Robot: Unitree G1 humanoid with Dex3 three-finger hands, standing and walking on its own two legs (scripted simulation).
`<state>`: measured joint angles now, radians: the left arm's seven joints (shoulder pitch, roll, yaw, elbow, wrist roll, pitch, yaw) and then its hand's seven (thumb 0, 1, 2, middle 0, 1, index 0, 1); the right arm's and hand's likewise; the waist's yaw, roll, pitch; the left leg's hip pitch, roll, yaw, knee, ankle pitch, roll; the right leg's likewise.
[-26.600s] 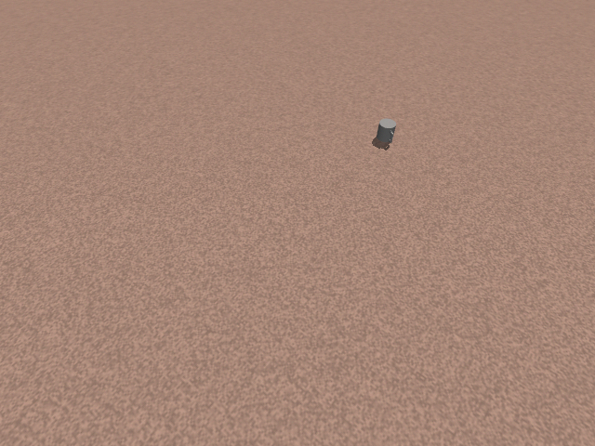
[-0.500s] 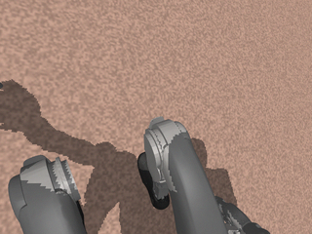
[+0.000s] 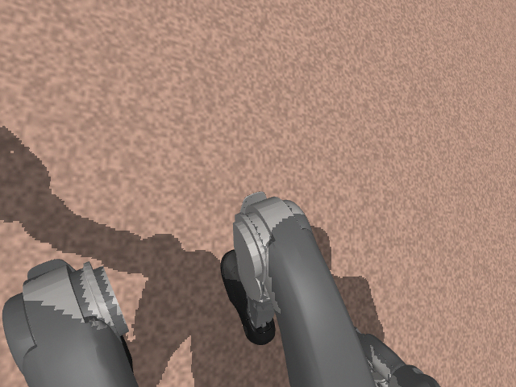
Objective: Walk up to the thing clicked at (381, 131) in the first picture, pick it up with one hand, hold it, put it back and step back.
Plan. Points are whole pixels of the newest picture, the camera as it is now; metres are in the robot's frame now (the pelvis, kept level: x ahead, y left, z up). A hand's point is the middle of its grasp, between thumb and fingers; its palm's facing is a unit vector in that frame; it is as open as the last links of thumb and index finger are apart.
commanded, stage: open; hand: left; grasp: from above
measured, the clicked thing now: out of the picture +0.47 +0.31 -0.25
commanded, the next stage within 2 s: withdraw in 0.46 s
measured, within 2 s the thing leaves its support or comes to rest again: neither
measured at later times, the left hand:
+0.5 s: hand out of the picture +0.45 +0.33 -0.22, palm faces -0.45 -0.16 -0.88, open 13.5 cm
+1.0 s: hand out of the picture +0.47 +0.36 -0.10, palm faces -0.35 -0.07 -0.93, open 14.2 cm
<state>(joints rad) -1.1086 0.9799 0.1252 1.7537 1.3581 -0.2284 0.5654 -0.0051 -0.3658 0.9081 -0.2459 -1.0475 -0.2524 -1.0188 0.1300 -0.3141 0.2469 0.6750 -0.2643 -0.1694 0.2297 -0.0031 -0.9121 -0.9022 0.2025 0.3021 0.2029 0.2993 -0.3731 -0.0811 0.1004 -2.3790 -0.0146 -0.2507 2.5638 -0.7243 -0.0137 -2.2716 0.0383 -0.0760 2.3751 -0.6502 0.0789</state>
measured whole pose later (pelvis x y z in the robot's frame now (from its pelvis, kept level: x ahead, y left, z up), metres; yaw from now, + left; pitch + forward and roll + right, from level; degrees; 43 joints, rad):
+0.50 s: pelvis +0.00 +0.00 +0.00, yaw +0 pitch +30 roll -14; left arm -1.07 0.96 0.15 1.70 1.33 -0.22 0.53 0.00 -0.47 1.01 -0.09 -1.13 -0.11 -1.11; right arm 0.13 -0.33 0.22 0.68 -0.25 -0.16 0.24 0.00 -0.91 -0.90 0.20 0.30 0.20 0.30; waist -0.36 -0.08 0.11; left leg -2.37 -0.02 -0.25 2.56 -0.73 -0.02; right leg -2.27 0.03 -0.08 2.37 -0.66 0.08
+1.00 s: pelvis +0.00 +0.00 +0.03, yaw +4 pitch +35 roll -11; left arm -0.98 0.79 0.08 1.28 1.22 -0.09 0.30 0.00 -0.55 1.02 -0.09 -1.02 -0.08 -1.03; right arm 0.17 -0.28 0.07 0.69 -0.13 -0.04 0.24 0.00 -0.92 -0.91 0.20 0.30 0.20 0.30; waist -0.24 0.03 -0.07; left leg -2.33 -0.02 -0.17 2.42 -0.72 -0.01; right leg -2.24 0.00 -0.03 2.29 -0.68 0.07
